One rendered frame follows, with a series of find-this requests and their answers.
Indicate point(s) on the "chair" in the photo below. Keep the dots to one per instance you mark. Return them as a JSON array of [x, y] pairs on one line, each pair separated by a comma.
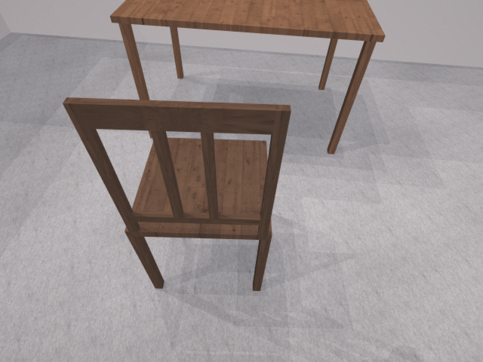
[[191, 188]]

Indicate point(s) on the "table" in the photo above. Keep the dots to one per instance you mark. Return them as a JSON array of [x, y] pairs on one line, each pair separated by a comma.
[[334, 19]]

